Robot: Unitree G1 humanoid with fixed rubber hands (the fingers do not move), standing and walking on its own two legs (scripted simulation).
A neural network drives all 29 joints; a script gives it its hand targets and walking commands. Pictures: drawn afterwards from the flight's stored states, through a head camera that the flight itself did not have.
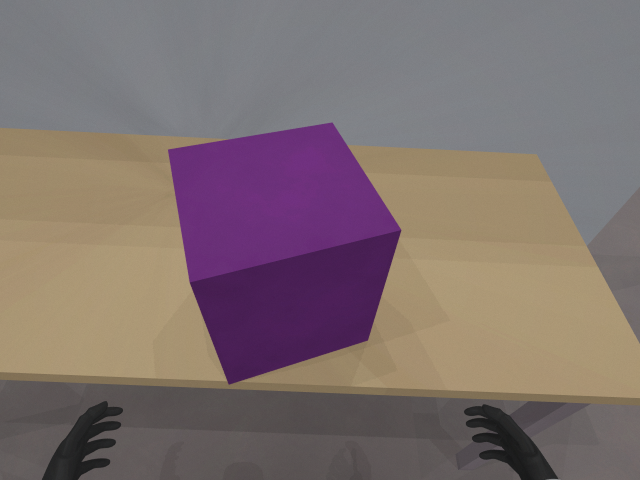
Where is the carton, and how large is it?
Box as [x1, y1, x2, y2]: [168, 123, 400, 384]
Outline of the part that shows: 332,123 168,149 189,281 229,384 367,340 399,236 400,228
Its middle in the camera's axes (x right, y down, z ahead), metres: -0.05 +0.02 +0.52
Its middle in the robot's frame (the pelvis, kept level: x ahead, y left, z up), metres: +0.39 +0.06 +0.06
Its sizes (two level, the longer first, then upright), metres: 0.210 0.200 0.250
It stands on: a table, 0.71 m high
